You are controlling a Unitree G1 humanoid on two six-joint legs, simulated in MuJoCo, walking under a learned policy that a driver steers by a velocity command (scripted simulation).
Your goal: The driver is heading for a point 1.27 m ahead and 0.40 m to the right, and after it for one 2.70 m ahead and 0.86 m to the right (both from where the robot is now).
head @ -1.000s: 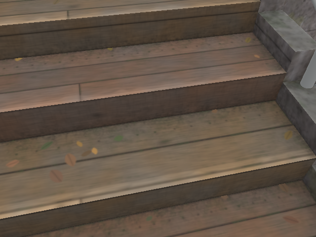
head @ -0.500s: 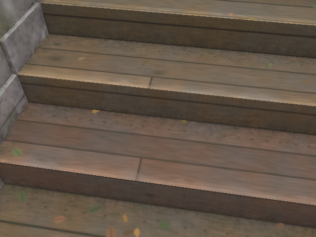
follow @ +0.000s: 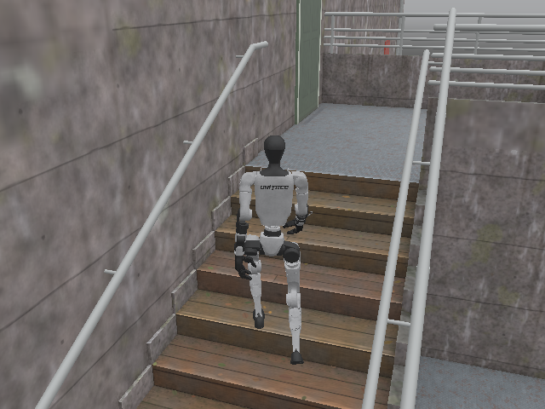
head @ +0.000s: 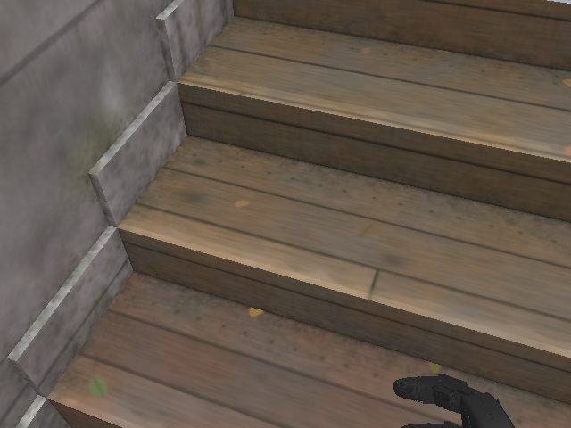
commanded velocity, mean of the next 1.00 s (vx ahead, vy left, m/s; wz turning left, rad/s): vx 0.50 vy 0.00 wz -0.32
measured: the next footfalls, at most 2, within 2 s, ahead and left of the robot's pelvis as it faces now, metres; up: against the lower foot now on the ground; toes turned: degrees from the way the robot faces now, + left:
right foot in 0.40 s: +0.38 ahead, -0.13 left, +0.15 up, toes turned -5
left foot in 0.96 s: +0.77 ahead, -0.01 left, +0.30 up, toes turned -16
